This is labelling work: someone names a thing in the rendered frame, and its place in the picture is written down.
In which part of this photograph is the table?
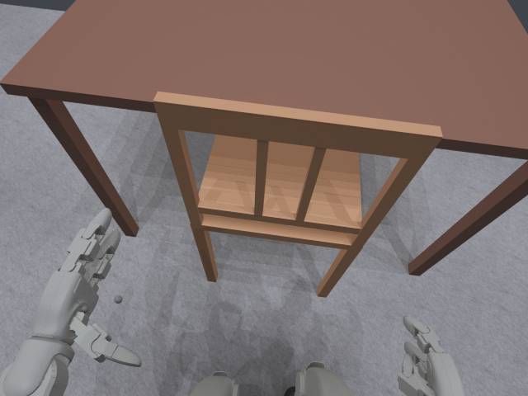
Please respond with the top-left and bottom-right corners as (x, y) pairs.
(0, 0), (528, 276)

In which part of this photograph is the robot left forearm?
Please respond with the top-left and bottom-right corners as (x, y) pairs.
(0, 337), (75, 396)

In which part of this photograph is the robot right hand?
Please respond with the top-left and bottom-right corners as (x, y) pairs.
(398, 315), (467, 396)

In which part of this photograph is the robot left hand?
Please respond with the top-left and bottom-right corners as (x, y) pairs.
(31, 208), (142, 367)

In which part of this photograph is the robot left thigh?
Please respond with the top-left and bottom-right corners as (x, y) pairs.
(189, 376), (239, 396)

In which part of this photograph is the chair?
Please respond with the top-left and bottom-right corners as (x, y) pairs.
(153, 92), (443, 298)

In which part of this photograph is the robot right thigh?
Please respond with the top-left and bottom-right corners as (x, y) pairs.
(295, 367), (355, 396)

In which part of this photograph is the robot thigh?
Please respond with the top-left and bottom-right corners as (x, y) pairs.
(295, 367), (355, 396)
(189, 376), (239, 396)

